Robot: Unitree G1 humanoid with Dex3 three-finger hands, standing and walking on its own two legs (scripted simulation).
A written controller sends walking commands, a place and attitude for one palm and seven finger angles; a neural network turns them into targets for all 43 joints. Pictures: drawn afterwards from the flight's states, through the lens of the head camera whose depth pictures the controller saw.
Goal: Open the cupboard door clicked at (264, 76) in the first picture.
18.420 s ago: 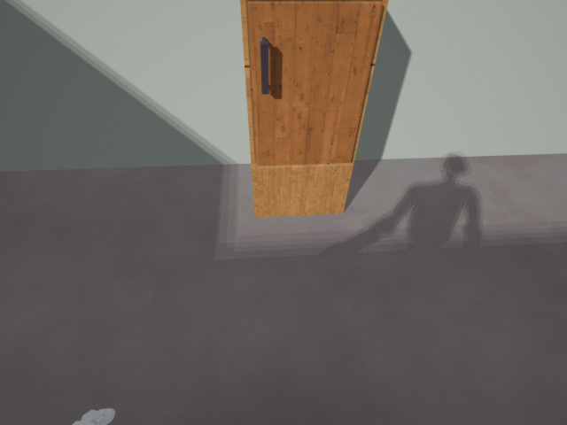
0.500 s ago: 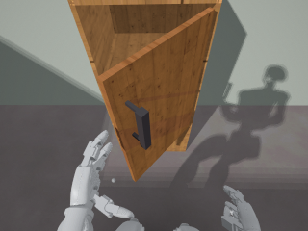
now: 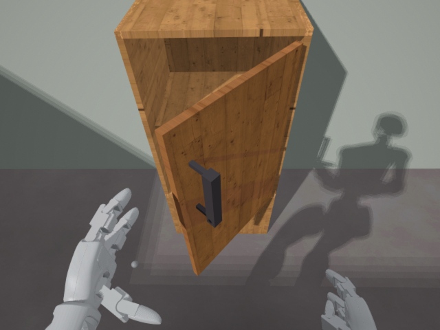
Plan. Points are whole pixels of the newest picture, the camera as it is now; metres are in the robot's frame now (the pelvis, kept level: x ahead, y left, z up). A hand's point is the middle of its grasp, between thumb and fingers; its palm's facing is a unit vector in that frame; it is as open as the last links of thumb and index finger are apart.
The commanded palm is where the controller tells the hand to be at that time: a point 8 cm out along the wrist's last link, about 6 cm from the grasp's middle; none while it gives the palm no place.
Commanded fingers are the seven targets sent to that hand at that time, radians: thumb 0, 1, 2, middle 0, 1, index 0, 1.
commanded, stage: draw the hand back to the body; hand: left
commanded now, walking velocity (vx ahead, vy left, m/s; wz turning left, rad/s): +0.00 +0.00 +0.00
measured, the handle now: (205, 194) +0.36 +0.06 +0.05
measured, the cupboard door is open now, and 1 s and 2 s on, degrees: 49 49 49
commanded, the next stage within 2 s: step back with the hand held close in 1.18 s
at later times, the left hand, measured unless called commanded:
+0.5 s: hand (41, 245) +0.20 +0.25 +0.15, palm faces +0.26 -0.89 -0.36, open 12.8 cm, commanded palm +0.16 +0.29 +0.18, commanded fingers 0.00 0.41 0.69 -0.18 -0.30 -0.18 -0.30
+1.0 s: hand out of the picture +0.20 +0.29 +0.21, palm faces +0.43 -0.81 -0.39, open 7.7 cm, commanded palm +0.15 +0.32 +0.22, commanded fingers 0.00 0.90 0.90 -0.20 -0.30 -0.20 -0.30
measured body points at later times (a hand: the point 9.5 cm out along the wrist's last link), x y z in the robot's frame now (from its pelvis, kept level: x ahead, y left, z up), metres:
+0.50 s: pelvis +0.01 +0.04 +0.04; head -0.01 +0.02 +0.49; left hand +0.18 +0.29 +0.17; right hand +0.19 -0.17 -0.04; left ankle +0.01 +0.11 -0.69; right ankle +0.00 -0.08 -0.69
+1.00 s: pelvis +0.00 +0.03 +0.06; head -0.01 +0.01 +0.51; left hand +0.17 +0.33 +0.23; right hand +0.19 -0.20 -0.03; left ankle +0.01 +0.11 -0.69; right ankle +0.00 -0.08 -0.69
